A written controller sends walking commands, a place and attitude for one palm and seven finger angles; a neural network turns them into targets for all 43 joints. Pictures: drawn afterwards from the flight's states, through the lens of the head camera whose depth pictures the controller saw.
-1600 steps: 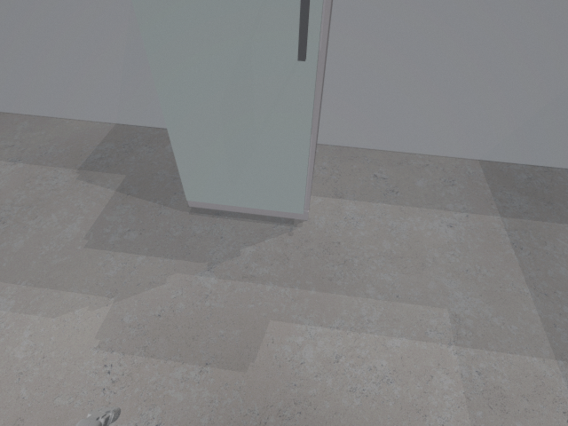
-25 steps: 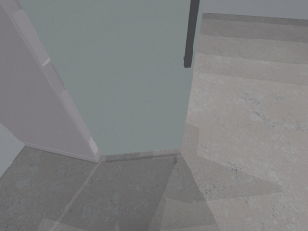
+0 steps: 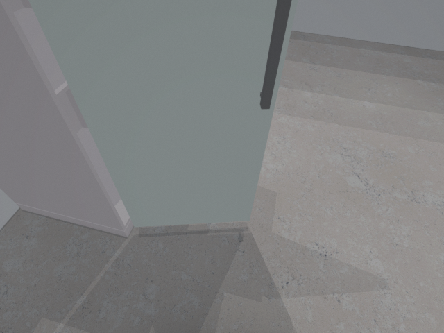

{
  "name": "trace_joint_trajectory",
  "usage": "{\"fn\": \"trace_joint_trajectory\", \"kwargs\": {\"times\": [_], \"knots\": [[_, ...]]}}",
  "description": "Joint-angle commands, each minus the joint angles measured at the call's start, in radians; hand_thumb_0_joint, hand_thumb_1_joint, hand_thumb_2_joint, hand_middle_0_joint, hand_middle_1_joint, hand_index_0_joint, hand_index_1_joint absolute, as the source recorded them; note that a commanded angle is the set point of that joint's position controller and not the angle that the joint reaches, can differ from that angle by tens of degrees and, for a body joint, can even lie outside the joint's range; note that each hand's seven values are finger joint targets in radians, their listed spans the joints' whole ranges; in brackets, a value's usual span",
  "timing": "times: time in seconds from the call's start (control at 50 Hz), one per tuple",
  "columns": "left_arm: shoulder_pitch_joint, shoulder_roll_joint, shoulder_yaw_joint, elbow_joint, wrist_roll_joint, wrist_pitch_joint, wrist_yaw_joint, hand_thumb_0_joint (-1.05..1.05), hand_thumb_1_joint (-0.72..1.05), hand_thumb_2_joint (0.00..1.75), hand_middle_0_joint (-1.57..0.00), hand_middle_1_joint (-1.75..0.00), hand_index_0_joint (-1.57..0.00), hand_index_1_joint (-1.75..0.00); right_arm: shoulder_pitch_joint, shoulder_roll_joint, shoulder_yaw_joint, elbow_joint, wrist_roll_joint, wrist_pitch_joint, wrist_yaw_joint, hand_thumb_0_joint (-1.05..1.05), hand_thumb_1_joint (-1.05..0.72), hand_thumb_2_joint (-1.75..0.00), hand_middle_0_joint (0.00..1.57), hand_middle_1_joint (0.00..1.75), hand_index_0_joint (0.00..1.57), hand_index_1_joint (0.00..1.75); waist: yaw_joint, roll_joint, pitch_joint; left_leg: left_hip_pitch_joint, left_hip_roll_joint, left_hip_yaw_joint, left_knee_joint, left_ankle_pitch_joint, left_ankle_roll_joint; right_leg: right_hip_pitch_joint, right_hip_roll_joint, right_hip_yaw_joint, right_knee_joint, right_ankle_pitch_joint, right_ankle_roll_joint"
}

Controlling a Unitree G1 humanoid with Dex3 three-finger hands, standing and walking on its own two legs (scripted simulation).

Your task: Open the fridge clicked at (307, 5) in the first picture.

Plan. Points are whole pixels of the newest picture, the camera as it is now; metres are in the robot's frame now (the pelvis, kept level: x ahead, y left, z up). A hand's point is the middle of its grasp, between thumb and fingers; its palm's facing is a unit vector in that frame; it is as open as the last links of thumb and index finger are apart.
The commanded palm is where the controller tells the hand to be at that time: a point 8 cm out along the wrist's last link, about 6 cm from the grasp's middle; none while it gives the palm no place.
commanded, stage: let the arm hang, fingers relaxed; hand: right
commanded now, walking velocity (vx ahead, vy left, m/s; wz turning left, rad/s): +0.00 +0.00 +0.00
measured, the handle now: (276, 29) +0.68 -0.07 +0.23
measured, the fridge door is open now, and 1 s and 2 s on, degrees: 71 71 71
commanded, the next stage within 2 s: look to check the result in 0.24 s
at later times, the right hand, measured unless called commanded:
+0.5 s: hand out of the picture +0.10 -0.23 -0.16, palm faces -0.01 +0.95 -0.32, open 7.4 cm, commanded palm none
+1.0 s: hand out of the picture +0.13 -0.21 -0.15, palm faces -0.02 +0.95 -0.31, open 7.4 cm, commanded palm none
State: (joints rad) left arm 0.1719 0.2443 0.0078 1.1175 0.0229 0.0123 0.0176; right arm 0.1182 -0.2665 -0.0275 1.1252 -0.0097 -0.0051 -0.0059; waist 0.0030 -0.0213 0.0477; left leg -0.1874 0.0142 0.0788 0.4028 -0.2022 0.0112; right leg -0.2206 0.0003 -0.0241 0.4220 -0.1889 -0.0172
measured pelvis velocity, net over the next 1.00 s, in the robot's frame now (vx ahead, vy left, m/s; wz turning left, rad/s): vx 0.04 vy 0.02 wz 0.02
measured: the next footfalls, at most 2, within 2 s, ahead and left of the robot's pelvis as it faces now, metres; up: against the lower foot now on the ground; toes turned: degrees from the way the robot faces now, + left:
none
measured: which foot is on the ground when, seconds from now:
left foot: down 0.00-1.00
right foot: down 0.00-1.00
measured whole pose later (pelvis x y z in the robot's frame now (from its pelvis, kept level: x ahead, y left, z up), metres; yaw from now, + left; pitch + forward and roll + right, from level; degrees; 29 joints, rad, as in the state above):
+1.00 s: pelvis +0.04 +0.02 +0.01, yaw +1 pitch -1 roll +0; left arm 0.11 0.31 -0.01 1.13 0.02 0.01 0.02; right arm 0.09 -0.29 -0.01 1.13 -0.01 -0.02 -0.01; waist 0.01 -0.01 0.04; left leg -0.09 -0.02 0.07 0.30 -0.21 0.03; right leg -0.11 -0.02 -0.03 0.31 -0.20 0.01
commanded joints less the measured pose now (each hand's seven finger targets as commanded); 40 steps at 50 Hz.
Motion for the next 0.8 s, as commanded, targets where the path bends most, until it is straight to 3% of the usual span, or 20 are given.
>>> {"fn": "trace_joint_trajectory", "kwargs": {"times": [0.0, 0.22, 0.34, 0.5, 0.62, 0.78], "knots": [[-0.021, 0.175, 0.029, -0.049, 0.003, -0.026, 0.006, 0.00, 0.90, 0.90, -0.20, -0.30, -0.20, -0.30, -0.011, -0.169, -0.023, -0.046, -0.005, -0.019, -0.009, 0.00, -0.90, -0.90, 0.20, 0.30, 0.20, 0.30, -0.003, 0.009, -0.056, 0.040, 0.107, -0.106, -0.080, 0.046, 0.033, 0.009, -0.119, 0.119, -0.108, 0.100, -0.020], [-0.086, 0.222, 0.028, -0.054, 0.002, -0.029, 0.003, 0.00, 0.90, 0.90, -0.20, -0.30, -0.20, -0.30, -0.059, -0.200, -0.023, -0.060, -0.005, -0.026, -0.006, 0.00, -0.90, -0.90, 0.20, 0.30, 0.20, 0.30, 0.004, 0.008, -0.063, 0.045, 0.112, -0.117, -0.113, 0.063, 0.029, 0.061, -0.121, 0.115, -0.132, 0.124, -0.013], [-0.091, 0.242, 0.027, -0.056, 0.000, -0.034, 0.006, 0.00, 0.90, 0.90, -0.20, -0.30, -0.20, -0.30, -0.060, -0.216, -0.023, -0.058, -0.003, -0.031, -0.006, 0.00, -0.90, -0.90, 0.20, 0.30, 0.20, 0.30, 0.007, 0.018, -0.119, 0.083, 0.120, -0.118, -0.106, 0.171, 0.031, 0.114, -0.127, 0.105, -0.119, 0.211, -0.012], [-0.095, 0.252, 0.025, -0.048, -0.002, -0.027, 0.007, 0.00, 0.90, 0.90, -0.20, -0.30, -0.20, -0.30, -0.055, -0.231, -0.020, -0.046, -0.001, -0.030, -0.008, 0.00, -0.90, -0.90, 0.20, 0.30, 0.20, 0.30, 0.008, 0.026, -0.078, 0.073, 0.122, -0.125, -0.135, 0.166, 0.033, 0.121, -0.126, 0.099, -0.127, 0.185, -0.008], [-0.088, 0.255, 0.023, -0.046, -0.003, -0.029, 0.008, 0.00, 0.90, 0.90, -0.20, -0.30, -0.20, -0.30, -0.050, -0.238, -0.020, -0.045, 0.000, -0.033, -0.009, 0.00, -0.90, -0.90, 0.20, 0.30, 0.20, 0.30, 0.008, 0.031, -0.118, 0.106, 0.125, -0.127, -0.126, 0.234, 0.033, 0.146, -0.129, 0.095, -0.122, 0.229, -0.008], [-0.084, 0.253, 0.023, -0.047, -0.004, -0.026, 0.010, 0.00, 0.90, 0.90, -0.20, -0.30, -0.20, -0.30, -0.043, -0.238, -0.021, -0.048, 0.000, -0.034, -0.014, 0.00, -0.90, -0.90, 0.20, 0.30, 0.20, 0.30, 0.007, 0.033, -0.100, 0.110, 0.124, -0.130, -0.133, 0.279, 0.031, 0.149, -0.127, 0.086, -0.119, 0.232, -0.003]]}}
